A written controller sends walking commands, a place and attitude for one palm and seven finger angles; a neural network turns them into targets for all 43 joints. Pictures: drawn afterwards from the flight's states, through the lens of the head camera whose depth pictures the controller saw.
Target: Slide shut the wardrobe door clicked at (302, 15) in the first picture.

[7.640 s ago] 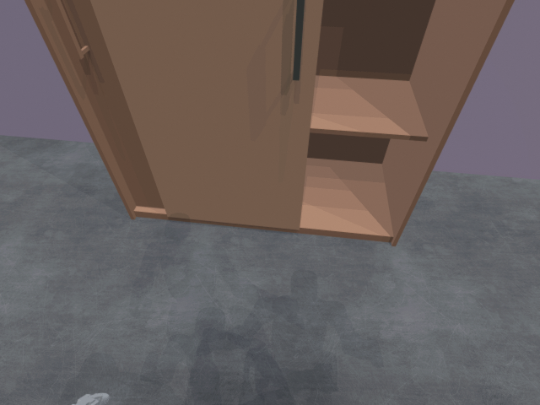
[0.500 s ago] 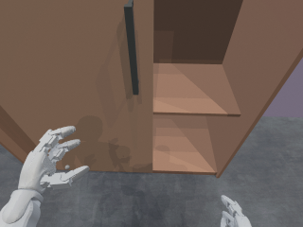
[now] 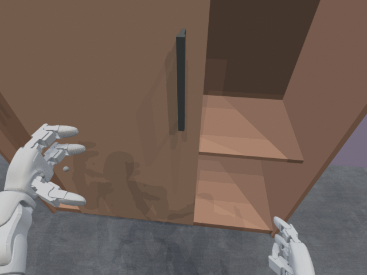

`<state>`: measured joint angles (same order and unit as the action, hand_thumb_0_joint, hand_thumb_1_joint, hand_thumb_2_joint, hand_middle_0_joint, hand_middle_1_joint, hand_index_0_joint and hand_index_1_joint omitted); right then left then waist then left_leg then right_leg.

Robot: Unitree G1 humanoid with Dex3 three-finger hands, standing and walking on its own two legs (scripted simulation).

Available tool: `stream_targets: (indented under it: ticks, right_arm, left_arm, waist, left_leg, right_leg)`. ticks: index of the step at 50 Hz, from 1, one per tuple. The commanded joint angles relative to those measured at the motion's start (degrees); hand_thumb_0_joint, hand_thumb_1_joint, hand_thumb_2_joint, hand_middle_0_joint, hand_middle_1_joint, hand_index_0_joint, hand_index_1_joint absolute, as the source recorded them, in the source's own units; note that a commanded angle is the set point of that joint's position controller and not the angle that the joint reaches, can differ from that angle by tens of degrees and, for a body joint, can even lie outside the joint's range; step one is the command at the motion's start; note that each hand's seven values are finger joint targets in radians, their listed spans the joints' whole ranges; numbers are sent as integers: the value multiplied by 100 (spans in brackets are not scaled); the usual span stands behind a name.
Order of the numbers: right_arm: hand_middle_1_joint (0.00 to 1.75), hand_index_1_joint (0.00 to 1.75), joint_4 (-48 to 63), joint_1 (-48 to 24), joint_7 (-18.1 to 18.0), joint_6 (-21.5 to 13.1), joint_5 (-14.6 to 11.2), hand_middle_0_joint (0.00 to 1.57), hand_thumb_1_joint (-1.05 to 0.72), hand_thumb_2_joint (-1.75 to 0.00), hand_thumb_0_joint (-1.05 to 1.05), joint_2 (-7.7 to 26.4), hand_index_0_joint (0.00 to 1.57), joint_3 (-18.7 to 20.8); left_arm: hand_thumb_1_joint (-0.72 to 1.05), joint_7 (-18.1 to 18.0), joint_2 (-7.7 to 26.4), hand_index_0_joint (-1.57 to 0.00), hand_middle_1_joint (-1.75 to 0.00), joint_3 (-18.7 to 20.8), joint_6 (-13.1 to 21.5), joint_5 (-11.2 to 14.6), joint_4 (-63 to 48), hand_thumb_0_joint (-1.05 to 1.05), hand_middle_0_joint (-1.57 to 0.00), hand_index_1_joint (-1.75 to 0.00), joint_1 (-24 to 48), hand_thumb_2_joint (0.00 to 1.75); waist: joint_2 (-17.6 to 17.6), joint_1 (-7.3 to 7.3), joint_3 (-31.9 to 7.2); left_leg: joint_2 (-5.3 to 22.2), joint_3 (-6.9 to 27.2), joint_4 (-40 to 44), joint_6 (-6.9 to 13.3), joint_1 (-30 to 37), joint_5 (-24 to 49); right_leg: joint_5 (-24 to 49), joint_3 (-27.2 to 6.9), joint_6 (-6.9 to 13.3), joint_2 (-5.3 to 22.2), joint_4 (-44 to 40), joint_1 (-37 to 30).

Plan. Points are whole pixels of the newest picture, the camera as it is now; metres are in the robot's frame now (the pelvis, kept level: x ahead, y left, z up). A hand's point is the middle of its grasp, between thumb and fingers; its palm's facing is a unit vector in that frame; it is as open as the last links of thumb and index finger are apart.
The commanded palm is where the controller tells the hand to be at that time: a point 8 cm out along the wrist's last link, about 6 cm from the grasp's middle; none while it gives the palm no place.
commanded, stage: raise the hand with hooked fingers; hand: left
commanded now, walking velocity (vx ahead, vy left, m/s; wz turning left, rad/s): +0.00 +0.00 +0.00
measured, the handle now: (182, 85) +0.52 +0.07 +0.17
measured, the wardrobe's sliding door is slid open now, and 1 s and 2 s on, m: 0.43 0.43 0.43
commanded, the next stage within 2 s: move the hooked fingers beside the handle in 0.78 s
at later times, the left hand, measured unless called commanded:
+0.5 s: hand (63, 140) +0.28 +0.26 +0.19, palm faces +0.07 -0.99 -0.09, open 14.0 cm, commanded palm +0.24 +0.30 +0.20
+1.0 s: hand (70, 139) +0.29 +0.25 +0.19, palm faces +0.09 -0.99 -0.07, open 14.0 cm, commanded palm +0.26 +0.29 +0.19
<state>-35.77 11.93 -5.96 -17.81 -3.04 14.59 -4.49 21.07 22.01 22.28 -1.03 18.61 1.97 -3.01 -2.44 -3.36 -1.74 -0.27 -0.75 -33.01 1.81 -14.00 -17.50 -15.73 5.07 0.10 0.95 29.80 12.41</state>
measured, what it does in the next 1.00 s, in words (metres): stands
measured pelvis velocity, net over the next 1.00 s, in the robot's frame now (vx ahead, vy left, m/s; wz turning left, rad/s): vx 0.00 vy -0.02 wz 0.00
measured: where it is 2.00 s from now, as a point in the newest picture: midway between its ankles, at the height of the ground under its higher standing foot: outside the picture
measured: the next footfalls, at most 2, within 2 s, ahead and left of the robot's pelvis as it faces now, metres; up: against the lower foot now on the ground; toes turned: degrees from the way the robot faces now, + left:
none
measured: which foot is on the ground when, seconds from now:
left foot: down 0.00-1.00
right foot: down 0.00-1.00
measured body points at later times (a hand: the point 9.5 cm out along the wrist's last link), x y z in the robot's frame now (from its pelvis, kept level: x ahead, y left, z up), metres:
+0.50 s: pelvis +0.00 -0.02 +0.01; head -0.02 -0.04 +0.46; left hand +0.27 +0.31 +0.20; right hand +0.19 -0.25 -0.07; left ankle +0.00 +0.10 -0.73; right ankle +0.00 -0.12 -0.73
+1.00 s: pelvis +0.00 -0.02 +0.01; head -0.02 -0.05 +0.45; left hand +0.28 +0.30 +0.20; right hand +0.20 -0.25 -0.07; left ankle +0.00 +0.10 -0.73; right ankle +0.00 -0.12 -0.73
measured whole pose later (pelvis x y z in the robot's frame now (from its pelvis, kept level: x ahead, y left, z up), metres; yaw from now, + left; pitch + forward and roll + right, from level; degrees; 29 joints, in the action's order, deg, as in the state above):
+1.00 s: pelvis +0.00 -0.02 +0.01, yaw +0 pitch -2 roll +0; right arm -37.4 11.9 -6.3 -15.3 -4.5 16.0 -4.1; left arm 23.9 25.1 26.6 -7.6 18.8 8.9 7.7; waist -4.2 -3.0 -1.6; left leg 0.9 -0.4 -28.4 0.1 -10.5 -15.5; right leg -14.8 5.3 1.7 -0.4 26.8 9.7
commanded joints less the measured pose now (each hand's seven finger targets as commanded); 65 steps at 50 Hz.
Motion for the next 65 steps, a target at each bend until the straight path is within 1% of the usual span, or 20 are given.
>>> stream_targets:
  ticks: [1,3,11,14,18,24,26,28,30,32,36,44,47,49,53,57,59,60,63,65]
  right_arm:
    - [30,30,795,-567,-87,-232,-41,20,-90,-90,0,711,20,251]
    - [30,30,770,-601,-92,-199,-41,20,-90,-90,0,713,20,222]
    - [30,30,784,-718,-92,-77,-110,20,-90,-90,0,740,20,200]
    - [30,30,805,-755,-77,-48,-127,20,-90,-90,0,757,20,197]
    - [30,30,846,-722,-19,-17,-159,20,-90,-90,0,773,20,226]
    - [30,30,932,-816,0,-29,-139,20,-90,-90,0,770,20,291]
    - [30,30,916,-778,-21,-63,-129,20,-90,-90,0,744,20,291]
    - [30,30,835,-741,-39,-55,-112,20,-90,-90,0,740,20,284]
    - [30,30,808,-775,-66,-71,-141,20,-90,-90,0,748,20,275]
    - [30,30,822,-774,-91,-95,-142,20,-90,-90,0,745,20,279]
    - [30,30,800,-761,-100,-87,-144,20,-90,-90,0,767,20,282]
    - [30,30,789,-822,-79,-78,-154,20,-90,-90,0,752,20,273]
    - [30,30,796,-823,-98,-116,-154,20,-90,-90,0,709,20,255]
    - [30,30,721,-787,-105,-111,-138,20,-90,-90,0,726,20,267]
    - [30,30,694,-792,-104,-68,-143,20,-90,-90,0,711,20,259]
    - [30,30,743,-816,-100,-71,-132,20,-90,-90,0,694,20,262]
    - [30,30,705,-804,-88,-31,-126,20,-90,-90,0,692,20,257]
    - [30,30,714,-827,-83,-24,-138,20,-90,-90,0,677,20,247]
    - [30,30,701,-802,-66,-10,-123,20,-90,-90,0,676,20,265]
    - [30,30,743,-832,-43,-7,-127,20,-90,-90,0,647,20,260]
  left_arm:
    - [-50,87,1456,-30,-120,657,123,117,-1232,0,-30,-120,1785,30]
    - [-50,117,1575,-30,-120,751,38,144,-1053,0,-30,-120,1924,30]
    - [-50,333,2042,-30,-120,1017,-329,149,-642,0,-30,-120,2658,30]
    - [-50,392,2257,-30,-120,1109,-418,140,-528,0,-30,-120,2940,30]
    - [-50,507,1925,-30,-120,928,-564,198,-40,0,-30,-120,2308,30]
    - [-50,342,2302,-30,-120,1313,-398,229,-817,0,-30,-120,2591,30]
    - [-50,254,2295,-30,-120,1347,-297,195,-937,0,-30,-120,2650,30]
    - [-50,204,2272,-30,-120,1335,-272,166,-759,0,-30,-120,2566,30]
    - [-50,211,2125,-30,-120,1133,-277,124,-683,0,-30,-120,2701,30]
    - [-50,219,2137,-30,-120,1113,-284,105,-717,0,-30,-120,2744,30]
    - [-50,311,2110,-30,-120,1121,-355,156,-460,0,-30,-120,2599,30]
    - [-50,321,2128,-30,-120,1107,-338,170,-506,0,-30,-120,2677,30]
    - [-50,271,1855,-30,-120,808,-279,149,-681,0,-30,-120,3036,30]
    - [-50,204,1898,-30,-120,874,-261,144,-501,0,-30,-120,2965,30]
    - [-50,116,1797,-30,-120,715,-324,61,-348,0,-30,-120,3120,30]
    - [-50,-15,1731,-30,-120,687,-304,17,-490,0,-30,-120,3295,30]
    - [-50,-82,1754,-30,-120,687,-306,-28,-414,0,-30,-120,3340,30]
    - [-50,-97,1544,-30,-120,475,-306,-32,-452,0,-30,-120,3485,30]
    - [-50,-197,1532,-30,-120,514,-320,-65,-388,0,-30,-120,3372,30]
    - [-50,-257,1287,-30,-120,317,-335,-82,-529,0,-30,-120,3425,30]
  waist:
    - [-368,90,-798]
    - [-294,73,-658]
    - [-185,84,-823]
    - [-301,55,-822]
    - [-7,25,-654]
    - [-173,8,-1059]
    - [-261,12,-1163]
    - [-152,23,-928]
    - [-398,80,-684]
    - [-418,83,-828]
    - [-31,81,-849]
    - [-123,90,-835]
    - [-251,144,-991]
    - [-38,144,-881]
    - [-138,136,-760]
    - [-180,106,-1091]
    - [-200,113,-1021]
    - [-213,151,-999]
    - [-159,91,-1070]
    - [-149,100,-1090]
  left_leg:
    - [73,377,779,-72,581,1306]
    - [60,369,804,-53,546,1240]
    - [25,340,907,-25,679,1393]
    - [2,319,945,-13,668,1329]
    - [5,283,918,-9,511,1219]
    - [-17,194,817,17,613,1321]
    - [-16,181,838,16,733,1433]
    - [6,160,847,20,651,1364]
    - [-7,155,900,16,621,1167]
    - [-6,162,898,30,728,1226]
    - [-6,164,844,43,629,1211]
    - [0,148,759,32,559,1214]
    - [-11,192,790,31,771,1273]
    - [-1,189,781,41,680,1235]
    - [10,194,820,20,644,1218]
    - [7,226,858,21,807,1395]
    - [16,204,873,6,746,1396]
    - [16,210,885,3,771,1419]
    - [29,197,874,-4,804,1524]
    - [37,222,926,-16,832,1576]
  right_leg:
    - [1081,-71,142,-181,-433,-131]
    - [1035,-99,154,-197,-538,-163]
    - [1271,-130,149,-163,-694,-350]
    - [1211,-179,158,-137,-772,-406]
    - [1129,-209,153,-117,-772,-349]
    - [1228,-321,104,-68,-737,-509]
    - [1344,-257,101,-97,-696,-545]
    - [1287,-278,94,-94,-755,-482]
    - [1098,-301,97,-84,-803,-324]
    - [1174,-306,104,-76,-787,-373]
    - [1238,-348,60,-61,-776,-426]
    - [1226,-416,44,-19,-752,-398]
    - [1301,-308,65,-64,-684,-327]
    - [1273,-354,55,-50,-731,-327]
    - [1218,-315,82,-48,-731,-261]
    - [1376,-260,107,-61,-644,-383]
    - [1367,-249,107,-60,-662,-386]
    - [1393,-235,107,-63,-647,-357]
    - [1463,-220,121,-69,-633,-404]
    - [1503,-188,124,-62,-599,-395]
